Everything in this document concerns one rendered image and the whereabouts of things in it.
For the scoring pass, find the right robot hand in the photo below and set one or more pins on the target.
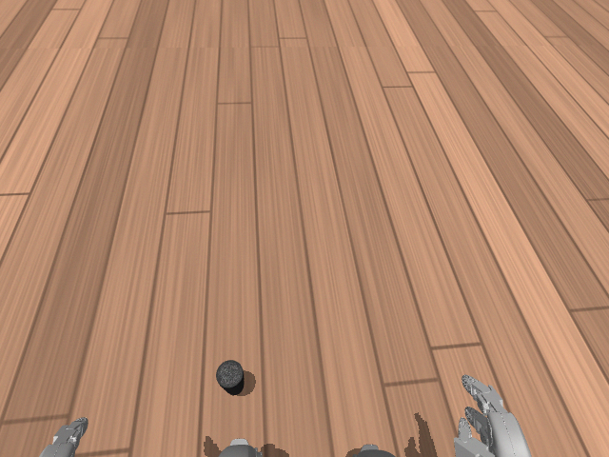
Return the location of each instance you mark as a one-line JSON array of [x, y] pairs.
[[501, 434]]

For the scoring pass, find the cup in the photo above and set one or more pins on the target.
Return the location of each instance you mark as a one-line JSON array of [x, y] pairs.
[[230, 376]]

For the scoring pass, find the left robot hand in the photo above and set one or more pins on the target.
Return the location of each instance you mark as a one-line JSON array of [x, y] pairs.
[[66, 440]]

